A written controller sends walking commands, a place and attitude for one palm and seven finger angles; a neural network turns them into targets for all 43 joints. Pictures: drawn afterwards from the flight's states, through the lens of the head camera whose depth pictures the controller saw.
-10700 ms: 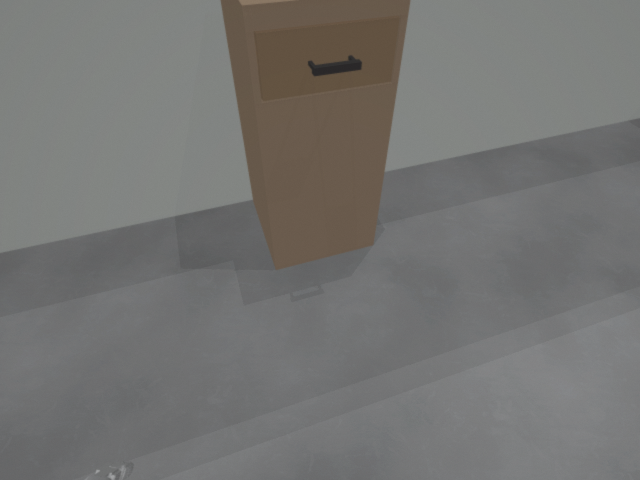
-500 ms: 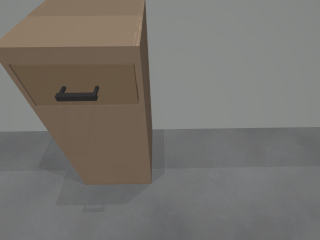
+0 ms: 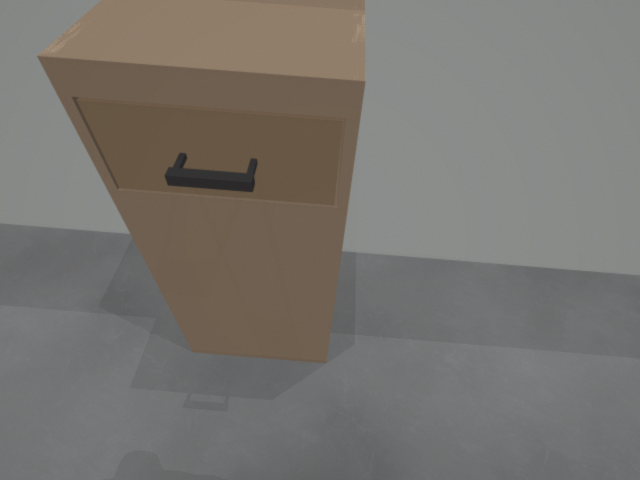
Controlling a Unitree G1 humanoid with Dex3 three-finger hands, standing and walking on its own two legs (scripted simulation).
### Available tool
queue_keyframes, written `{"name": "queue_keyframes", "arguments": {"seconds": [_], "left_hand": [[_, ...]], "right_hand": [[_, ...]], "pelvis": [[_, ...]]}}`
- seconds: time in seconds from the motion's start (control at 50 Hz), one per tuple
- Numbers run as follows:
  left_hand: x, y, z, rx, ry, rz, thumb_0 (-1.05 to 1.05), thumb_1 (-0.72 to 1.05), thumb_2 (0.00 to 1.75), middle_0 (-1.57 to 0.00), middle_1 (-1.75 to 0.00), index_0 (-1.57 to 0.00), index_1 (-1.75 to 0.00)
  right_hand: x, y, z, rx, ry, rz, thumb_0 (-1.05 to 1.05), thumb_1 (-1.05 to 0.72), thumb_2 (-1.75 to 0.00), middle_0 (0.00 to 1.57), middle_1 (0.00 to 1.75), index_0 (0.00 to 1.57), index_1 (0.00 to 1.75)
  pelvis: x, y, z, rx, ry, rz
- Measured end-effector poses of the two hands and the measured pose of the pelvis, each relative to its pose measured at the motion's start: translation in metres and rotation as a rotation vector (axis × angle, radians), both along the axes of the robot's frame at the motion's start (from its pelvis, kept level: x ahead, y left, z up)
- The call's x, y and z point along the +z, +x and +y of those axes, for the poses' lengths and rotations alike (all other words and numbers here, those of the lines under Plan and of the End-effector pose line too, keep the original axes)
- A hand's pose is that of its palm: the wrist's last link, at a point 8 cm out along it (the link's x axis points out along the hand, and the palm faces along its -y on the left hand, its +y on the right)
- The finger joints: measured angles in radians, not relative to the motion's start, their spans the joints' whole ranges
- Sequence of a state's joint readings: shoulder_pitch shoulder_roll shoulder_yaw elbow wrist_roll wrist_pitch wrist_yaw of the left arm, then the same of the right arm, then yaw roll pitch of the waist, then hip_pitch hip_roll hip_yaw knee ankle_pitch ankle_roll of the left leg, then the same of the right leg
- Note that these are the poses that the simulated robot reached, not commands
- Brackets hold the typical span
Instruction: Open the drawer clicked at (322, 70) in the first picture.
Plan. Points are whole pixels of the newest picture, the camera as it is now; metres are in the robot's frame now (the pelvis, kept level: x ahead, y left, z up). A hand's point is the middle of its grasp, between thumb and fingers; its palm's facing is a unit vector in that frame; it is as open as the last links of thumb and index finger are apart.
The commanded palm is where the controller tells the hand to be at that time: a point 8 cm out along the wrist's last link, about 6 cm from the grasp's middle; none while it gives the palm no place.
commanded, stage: come to a stop and stand still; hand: left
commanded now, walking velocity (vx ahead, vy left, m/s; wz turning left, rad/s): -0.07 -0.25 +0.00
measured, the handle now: (214, 170) +0.53 +0.21 +0.06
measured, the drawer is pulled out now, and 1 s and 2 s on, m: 0.00 0.00 0.00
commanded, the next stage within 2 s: look again from close up in 1.50 s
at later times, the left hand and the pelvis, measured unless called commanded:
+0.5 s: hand out of the picture +0.08 +0.16 -0.15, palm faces +0.01 -0.97 -0.23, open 7.3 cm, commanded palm none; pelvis +0.02 -0.02 +0.01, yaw +0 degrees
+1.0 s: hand out of the picture +0.04 +0.20 -0.15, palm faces +0.01 -0.98 -0.22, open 7.4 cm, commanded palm none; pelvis +0.01 +0.02 +0.02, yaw -1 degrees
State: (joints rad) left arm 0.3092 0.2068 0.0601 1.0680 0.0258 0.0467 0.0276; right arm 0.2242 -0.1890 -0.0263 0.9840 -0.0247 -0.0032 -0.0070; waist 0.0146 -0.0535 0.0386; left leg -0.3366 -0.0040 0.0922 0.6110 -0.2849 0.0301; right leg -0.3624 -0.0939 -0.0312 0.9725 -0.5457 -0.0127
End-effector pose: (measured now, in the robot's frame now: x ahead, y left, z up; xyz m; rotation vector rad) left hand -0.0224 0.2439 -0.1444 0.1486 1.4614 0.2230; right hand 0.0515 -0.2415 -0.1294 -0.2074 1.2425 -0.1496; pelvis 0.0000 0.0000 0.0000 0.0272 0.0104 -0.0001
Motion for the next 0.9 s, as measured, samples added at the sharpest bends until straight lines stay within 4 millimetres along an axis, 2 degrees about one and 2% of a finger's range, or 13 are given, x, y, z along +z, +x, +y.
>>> {"name": "queue_keyframes", "arguments": {"seconds": [0.08, 0.2, 0.26, 0.38, 0.5, 0.62, 0.74, 0.9], "left_hand": [[0.013, 0.033, 0.009, -0.030, 0.017, -0.071, 0.00, 0.91, 0.90, -0.20, -0.30, -0.20, -0.30], [0.019, 0.070, -0.005, -0.075, 0.008, -0.131, 0.00, 0.91, 0.90, -0.19, -0.30, -0.19, -0.30], [0.020, 0.082, -0.017, -0.097, 0.007, -0.144, 0.00, 0.92, 0.90, -0.20, -0.30, -0.20, -0.30], [0.021, 0.094, -0.027, -0.106, 0.007, -0.171, 0.00, 0.93, 0.90, -0.20, -0.30, -0.20, -0.30], [0.022, 0.098, -0.033, -0.094, 0.002, -0.196, 0.00, 0.93, 0.90, -0.20, -0.30, -0.20, -0.30], [0.025, 0.087, -0.034, -0.105, 0.018, -0.203, 0.00, 0.93, 0.90, -0.20, -0.30, -0.20, -0.30], [0.021, 0.074, -0.020, -0.113, 0.016, -0.203, 0.00, 0.92, 0.90, -0.20, -0.30, -0.20, -0.30], [0.023, 0.067, -0.001, -0.092, -0.002, -0.204, 0.00, 0.91, 0.90, -0.20, -0.30, -0.20, -0.30]], "right_hand": [[0.001, 0.000, 0.021, -0.001, 0.037, 0.020, 0.00, -0.92, -0.90, 0.20, 0.30, 0.20, 0.30], [-0.006, -0.001, 0.020, -0.040, 0.059, 0.050, 0.01, -0.94, -0.90, 0.20, 0.30, 0.20, 0.30], [-0.011, -0.004, 0.014, -0.070, 0.071, 0.065, 0.01, -0.94, -0.90, 0.20, 0.30, 0.20, 0.30], [-0.010, -0.014, 0.006, -0.095, 0.073, 0.099, 0.01, -0.93, -0.90, 0.20, 0.30, 0.20, 0.30], [-0.008, -0.025, 0.004, -0.085, 0.075, 0.126, 0.00, -0.92, -0.90, 0.20, 0.30, 0.20, 0.30], [-0.009, -0.029, 0.001, -0.089, 0.085, 0.113, 0.01, -0.92, -0.90, 0.20, 0.30, 0.20, 0.30], [-0.011, -0.022, 0.008, -0.078, 0.076, 0.040, 0.01, -0.92, -0.90, 0.20, 0.30, 0.20, 0.30], [-0.003, -0.032, 0.029, -0.039, 0.065, 0.051, 0.01, -0.93, -0.90, 0.20, 0.30, 0.20, 0.30]], "pelvis": [[0.009, 0.008, 0.005, 0.001, 0.004, 0.010], [0.010, 0.019, 0.002, -0.009, 0.012, 0.014], [0.009, 0.022, -0.004, -0.018, 0.003, 0.008], [0.010, 0.025, -0.014, -0.006, -0.004, 0.004], [0.012, 0.021, -0.020, -0.009, -0.003, -0.007], [0.012, 0.015, -0.019, -0.014, -0.020, -0.008], [0.006, 0.010, -0.005, 0.006, -0.046, -0.015], [0.013, 0.007, 0.012, -0.007, -0.028, -0.026]]}}
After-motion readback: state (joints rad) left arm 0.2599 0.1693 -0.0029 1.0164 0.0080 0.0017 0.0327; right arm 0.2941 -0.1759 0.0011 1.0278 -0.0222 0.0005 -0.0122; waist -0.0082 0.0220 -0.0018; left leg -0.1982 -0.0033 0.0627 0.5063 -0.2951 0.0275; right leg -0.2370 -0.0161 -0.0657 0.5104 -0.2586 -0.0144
